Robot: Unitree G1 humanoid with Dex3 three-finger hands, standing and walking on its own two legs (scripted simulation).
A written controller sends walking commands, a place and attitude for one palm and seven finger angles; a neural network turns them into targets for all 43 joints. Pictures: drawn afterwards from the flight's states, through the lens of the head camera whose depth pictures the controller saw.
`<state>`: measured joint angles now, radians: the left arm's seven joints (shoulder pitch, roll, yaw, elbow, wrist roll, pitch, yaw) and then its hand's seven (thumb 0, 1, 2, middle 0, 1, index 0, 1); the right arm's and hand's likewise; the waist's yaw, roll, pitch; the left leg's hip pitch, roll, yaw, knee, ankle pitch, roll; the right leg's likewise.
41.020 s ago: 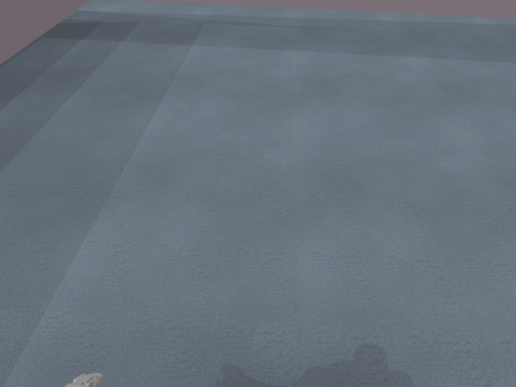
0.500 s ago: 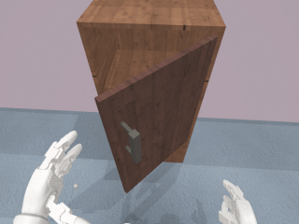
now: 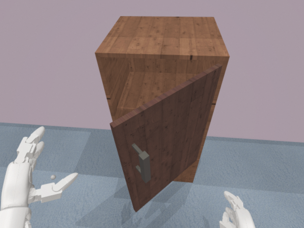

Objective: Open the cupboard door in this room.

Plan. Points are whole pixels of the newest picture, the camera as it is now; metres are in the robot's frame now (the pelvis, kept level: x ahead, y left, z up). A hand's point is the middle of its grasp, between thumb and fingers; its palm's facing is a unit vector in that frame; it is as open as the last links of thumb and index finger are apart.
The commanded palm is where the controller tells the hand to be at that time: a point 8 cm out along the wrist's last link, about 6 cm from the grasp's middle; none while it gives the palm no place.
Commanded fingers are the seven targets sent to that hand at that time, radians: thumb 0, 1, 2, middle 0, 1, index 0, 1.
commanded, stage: draw the hand back to the body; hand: left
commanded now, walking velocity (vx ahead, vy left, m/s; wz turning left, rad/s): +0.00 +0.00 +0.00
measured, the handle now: (141, 163) +0.31 +0.08 -0.01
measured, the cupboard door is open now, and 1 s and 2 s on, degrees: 46 46 46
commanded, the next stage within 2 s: step back with the hand held close in 0.64 s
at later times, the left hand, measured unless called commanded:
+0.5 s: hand (40, 161) +0.19 +0.25 +0.16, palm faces +0.45 -0.80 -0.39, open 7.6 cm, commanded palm +0.14 +0.28 +0.18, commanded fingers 0.00 0.90 0.90 -0.20 -0.30 -0.20 -0.30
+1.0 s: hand (37, 166) +0.18 +0.25 +0.16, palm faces +0.36 -0.80 -0.49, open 7.4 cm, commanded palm +0.12 +0.29 +0.18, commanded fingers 0.00 0.90 0.90 -0.20 -0.30 -0.20 -0.30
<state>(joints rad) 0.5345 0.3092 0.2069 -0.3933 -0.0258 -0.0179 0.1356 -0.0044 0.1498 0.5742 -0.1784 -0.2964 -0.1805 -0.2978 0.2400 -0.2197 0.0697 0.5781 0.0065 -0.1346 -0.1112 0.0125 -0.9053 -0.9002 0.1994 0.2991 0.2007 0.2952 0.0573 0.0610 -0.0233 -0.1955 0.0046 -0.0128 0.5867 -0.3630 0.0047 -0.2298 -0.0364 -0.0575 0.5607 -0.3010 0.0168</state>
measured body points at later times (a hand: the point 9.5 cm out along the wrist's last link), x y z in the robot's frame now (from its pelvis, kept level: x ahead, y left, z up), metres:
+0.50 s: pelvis +0.00 -0.01 +0.01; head -0.02 -0.04 +0.46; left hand +0.16 +0.29 +0.18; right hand +0.19 -0.24 -0.07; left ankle -0.03 +0.12 -0.73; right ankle +0.00 -0.13 -0.73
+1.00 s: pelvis -0.02 +0.00 +0.01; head -0.01 -0.02 +0.46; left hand +0.16 +0.29 +0.19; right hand +0.16 -0.25 -0.07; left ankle -0.03 +0.12 -0.73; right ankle +0.00 -0.13 -0.73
